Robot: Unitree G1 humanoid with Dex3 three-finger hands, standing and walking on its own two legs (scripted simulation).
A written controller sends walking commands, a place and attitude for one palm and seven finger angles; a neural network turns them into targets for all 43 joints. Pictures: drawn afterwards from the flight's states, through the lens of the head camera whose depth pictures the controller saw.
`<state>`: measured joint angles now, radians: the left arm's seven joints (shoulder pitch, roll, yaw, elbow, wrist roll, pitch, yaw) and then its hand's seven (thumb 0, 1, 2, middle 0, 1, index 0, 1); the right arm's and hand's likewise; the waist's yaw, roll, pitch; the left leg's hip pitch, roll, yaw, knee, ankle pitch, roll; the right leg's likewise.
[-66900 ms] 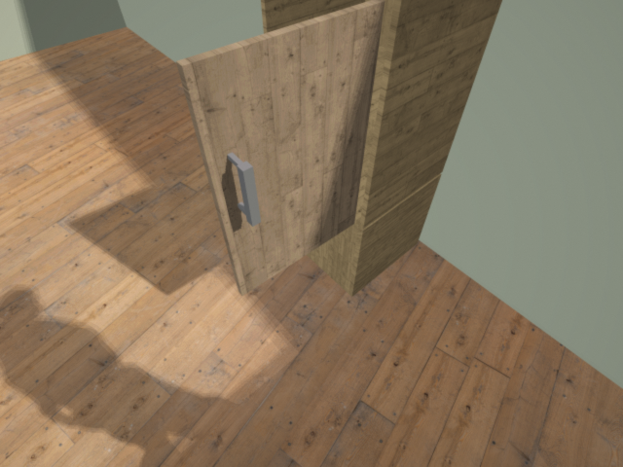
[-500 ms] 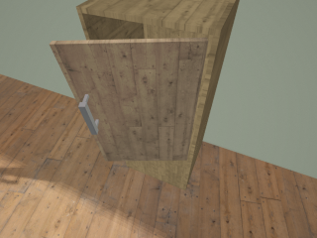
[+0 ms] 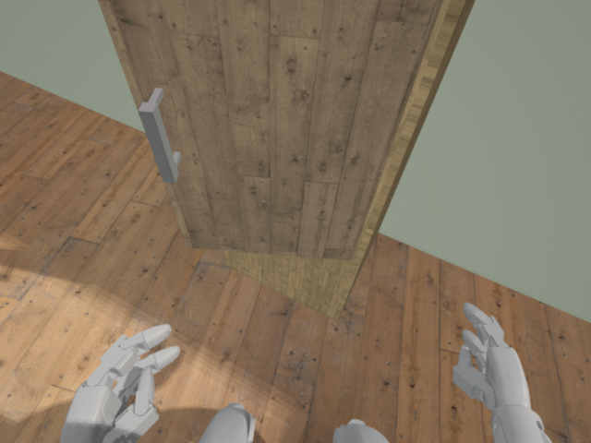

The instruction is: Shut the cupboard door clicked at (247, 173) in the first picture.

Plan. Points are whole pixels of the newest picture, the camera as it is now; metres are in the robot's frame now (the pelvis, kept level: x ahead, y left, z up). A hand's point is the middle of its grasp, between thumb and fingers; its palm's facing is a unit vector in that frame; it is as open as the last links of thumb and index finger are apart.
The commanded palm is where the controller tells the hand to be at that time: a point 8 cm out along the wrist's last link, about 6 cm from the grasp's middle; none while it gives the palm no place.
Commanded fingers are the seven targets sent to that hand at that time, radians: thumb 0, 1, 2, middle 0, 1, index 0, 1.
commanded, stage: raise the hand and make a fist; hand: left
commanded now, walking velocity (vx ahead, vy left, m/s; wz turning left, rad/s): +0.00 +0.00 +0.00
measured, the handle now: (164, 137) +0.50 +0.26 +0.10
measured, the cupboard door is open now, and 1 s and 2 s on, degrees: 24 24 24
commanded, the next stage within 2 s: bring the fist close to the handle in 1.46 s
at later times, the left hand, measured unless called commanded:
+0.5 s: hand (112, 361) +0.18 +0.22 +0.08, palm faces +0.16 -0.99 -0.06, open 3.7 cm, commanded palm +0.16 +0.26 +0.07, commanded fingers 0.00 0.90 0.90 -1.08 -1.26 -1.08 -1.26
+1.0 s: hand (149, 326) +0.22 +0.19 +0.08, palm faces +0.00 -1.00 -0.05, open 3.1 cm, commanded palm +0.20 +0.26 +0.10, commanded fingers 0.00 0.90 0.90 -1.30 -1.50 -1.30 -1.50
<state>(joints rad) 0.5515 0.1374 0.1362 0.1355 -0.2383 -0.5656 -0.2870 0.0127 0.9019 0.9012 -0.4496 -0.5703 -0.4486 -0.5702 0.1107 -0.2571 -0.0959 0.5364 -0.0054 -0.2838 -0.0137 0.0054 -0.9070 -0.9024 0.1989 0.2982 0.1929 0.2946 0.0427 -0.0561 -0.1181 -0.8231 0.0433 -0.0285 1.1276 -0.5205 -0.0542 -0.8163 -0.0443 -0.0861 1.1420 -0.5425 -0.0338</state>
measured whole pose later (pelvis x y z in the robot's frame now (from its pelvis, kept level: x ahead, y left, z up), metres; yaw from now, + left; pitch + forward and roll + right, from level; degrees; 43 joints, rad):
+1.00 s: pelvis +0.01 +0.02 +0.02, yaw +0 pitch +11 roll -2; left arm 0.41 0.23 0.11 -0.12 -0.24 -0.26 -0.19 0.02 0.90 0.90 -1.28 -1.48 -1.28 -1.48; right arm 0.26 -0.23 0.04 0.49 0.01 -0.20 -0.07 0.01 -0.90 -0.90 0.21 0.30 0.20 0.30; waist 0.01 0.03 -0.12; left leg -0.74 0.04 -0.04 1.04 -0.49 -0.02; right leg -0.70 -0.04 -0.09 1.01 -0.49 -0.01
